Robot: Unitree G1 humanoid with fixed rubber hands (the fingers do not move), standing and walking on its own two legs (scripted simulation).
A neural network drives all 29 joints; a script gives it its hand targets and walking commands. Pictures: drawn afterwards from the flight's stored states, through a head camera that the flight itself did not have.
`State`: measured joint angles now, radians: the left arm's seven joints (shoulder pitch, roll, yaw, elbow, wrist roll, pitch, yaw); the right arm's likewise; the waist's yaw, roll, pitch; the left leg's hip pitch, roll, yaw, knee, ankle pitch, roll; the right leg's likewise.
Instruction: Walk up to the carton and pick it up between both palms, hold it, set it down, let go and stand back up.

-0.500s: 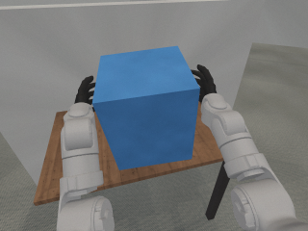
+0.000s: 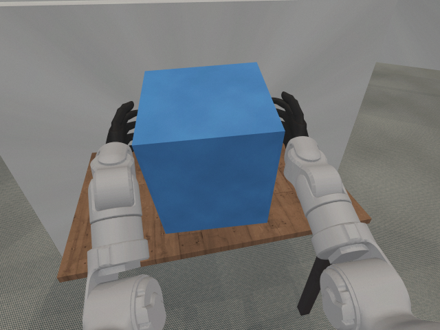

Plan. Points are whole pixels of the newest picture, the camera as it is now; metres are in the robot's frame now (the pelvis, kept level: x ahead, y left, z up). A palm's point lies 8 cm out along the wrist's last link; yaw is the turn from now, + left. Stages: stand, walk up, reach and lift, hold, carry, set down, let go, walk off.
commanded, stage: set down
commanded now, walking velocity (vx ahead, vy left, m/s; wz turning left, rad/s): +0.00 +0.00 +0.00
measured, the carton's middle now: (209, 151) +0.41 +0.03 +0.18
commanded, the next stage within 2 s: none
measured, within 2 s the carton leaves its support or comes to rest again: neither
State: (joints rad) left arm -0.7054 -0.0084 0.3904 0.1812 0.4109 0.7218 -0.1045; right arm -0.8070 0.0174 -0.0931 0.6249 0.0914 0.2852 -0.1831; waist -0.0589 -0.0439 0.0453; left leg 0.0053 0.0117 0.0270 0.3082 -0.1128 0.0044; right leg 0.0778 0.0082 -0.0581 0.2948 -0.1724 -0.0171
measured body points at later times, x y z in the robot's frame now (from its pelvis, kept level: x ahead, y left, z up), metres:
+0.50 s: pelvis +0.02 +0.00 +0.00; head -0.01 +0.02 +0.45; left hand +0.40 +0.16 +0.15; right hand +0.41 -0.14 +0.17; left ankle +0.05 +0.11 -0.75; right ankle +0.01 -0.10 -0.75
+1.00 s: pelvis +0.02 +0.00 +0.00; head +0.01 +0.03 +0.45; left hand +0.43 +0.17 +0.13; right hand +0.43 -0.14 +0.15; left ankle +0.05 +0.11 -0.75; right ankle +0.01 -0.10 -0.75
